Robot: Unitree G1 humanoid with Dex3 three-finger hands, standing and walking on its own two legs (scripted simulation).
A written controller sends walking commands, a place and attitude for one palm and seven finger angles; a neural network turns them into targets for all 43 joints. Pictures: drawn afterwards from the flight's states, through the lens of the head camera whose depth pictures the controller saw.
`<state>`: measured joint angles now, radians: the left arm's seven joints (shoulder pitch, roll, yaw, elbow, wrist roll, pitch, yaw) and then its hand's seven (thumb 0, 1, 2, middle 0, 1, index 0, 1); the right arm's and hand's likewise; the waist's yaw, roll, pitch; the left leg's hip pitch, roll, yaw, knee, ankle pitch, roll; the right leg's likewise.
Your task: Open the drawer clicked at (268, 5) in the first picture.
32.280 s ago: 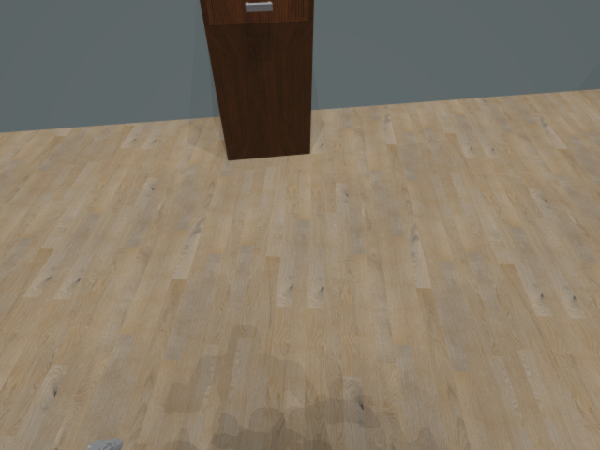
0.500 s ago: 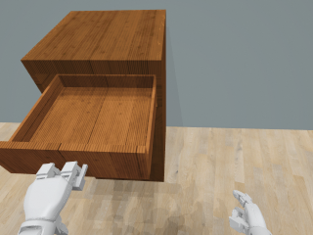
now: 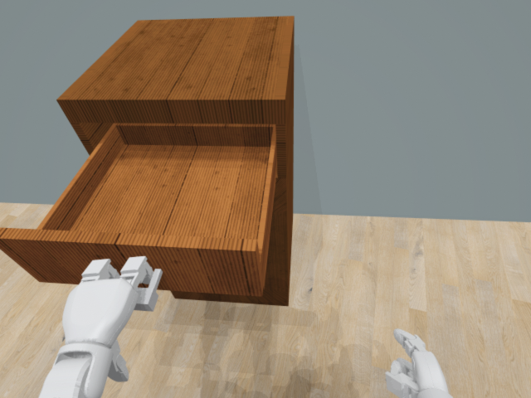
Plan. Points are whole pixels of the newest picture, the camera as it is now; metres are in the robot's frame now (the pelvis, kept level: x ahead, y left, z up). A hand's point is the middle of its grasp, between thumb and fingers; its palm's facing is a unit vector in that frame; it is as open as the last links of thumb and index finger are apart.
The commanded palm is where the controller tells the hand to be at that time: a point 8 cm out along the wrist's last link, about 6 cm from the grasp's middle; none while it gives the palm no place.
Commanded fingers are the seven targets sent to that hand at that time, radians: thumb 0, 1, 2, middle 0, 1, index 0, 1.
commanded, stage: lift the hand off the handle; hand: left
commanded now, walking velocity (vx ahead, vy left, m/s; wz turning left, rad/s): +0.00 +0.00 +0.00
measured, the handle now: (125, 285) +0.26 +0.26 +0.03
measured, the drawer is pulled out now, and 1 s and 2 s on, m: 0.30 0.30 0.30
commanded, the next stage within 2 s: draw the hand back to the body in 1.10 s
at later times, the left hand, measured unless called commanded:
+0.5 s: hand (94, 294) +0.22 +0.26 +0.09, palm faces +0.03 -0.06 -1.00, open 13.3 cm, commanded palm +0.19 +0.26 +0.16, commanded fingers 0.00 -0.50 0.30 -0.30 -1.20 -0.30 -1.20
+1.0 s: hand (75, 253) +0.23 +0.26 +0.17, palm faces +0.11 -0.05 -0.99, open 13.8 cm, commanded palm +0.19 +0.26 +0.23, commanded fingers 0.00 -0.50 0.30 -0.30 -1.20 -0.30 -1.20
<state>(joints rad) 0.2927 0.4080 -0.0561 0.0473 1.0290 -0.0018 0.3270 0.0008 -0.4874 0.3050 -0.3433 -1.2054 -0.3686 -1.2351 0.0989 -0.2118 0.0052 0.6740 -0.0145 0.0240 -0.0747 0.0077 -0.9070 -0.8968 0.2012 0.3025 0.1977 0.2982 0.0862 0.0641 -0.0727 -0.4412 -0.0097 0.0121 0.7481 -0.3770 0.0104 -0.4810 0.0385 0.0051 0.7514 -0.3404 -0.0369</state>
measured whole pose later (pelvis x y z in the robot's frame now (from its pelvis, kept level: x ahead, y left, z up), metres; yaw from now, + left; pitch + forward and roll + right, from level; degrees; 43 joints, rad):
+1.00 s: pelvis +0.01 +0.01 +0.03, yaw +1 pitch -4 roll +0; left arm 0.24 0.55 0.01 -0.37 0.86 0.11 -0.05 0.00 -0.49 0.30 -0.32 -1.20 -0.32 -1.20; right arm 0.08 -0.25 0.05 0.64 0.02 0.08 -0.02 0.01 -0.91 -0.90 0.20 0.30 0.20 0.30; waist 0.12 0.12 -0.01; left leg -0.13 -0.03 0.00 0.44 -0.25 0.03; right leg -0.16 0.02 0.00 0.44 -0.22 -0.02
